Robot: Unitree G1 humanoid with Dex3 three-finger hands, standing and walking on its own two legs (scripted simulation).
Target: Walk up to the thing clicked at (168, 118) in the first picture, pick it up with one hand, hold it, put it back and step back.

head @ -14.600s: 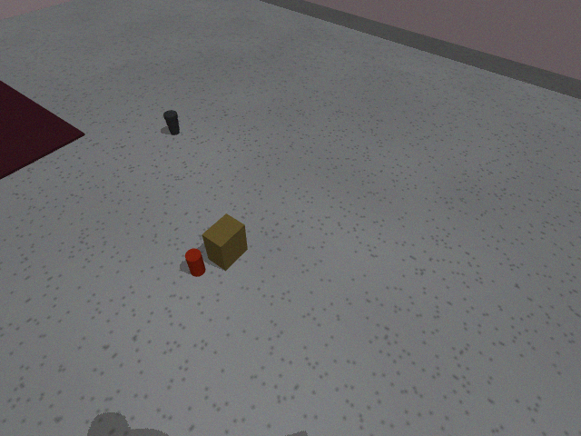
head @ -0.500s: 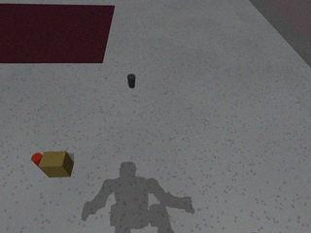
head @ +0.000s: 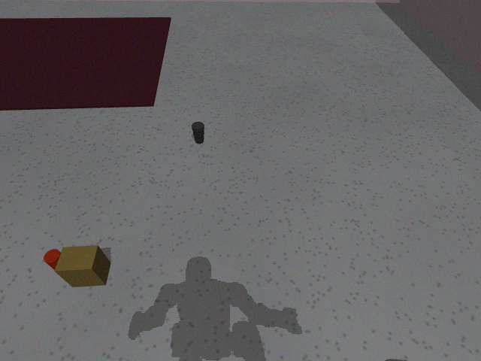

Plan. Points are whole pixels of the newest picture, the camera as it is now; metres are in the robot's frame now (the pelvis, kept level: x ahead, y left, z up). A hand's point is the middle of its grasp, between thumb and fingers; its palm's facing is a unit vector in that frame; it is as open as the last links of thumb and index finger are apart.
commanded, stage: stand
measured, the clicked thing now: (198, 133) +1.45 +0.22 -0.72
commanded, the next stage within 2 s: walk up in 1.80 s
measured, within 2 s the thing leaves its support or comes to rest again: neither
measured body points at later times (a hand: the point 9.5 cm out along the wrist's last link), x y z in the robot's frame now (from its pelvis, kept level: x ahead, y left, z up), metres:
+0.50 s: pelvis +0.00 +0.00 +0.00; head +0.02 +0.00 +0.45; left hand +0.08 +0.30 -0.13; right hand +0.08 -0.30 -0.13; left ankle +0.02 +0.14 -0.75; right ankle -0.02 -0.13 -0.75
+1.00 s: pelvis +0.00 +0.00 +0.00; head +0.01 +0.00 +0.45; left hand +0.08 +0.30 -0.13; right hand +0.09 -0.30 -0.13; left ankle +0.02 +0.14 -0.75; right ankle -0.02 -0.13 -0.75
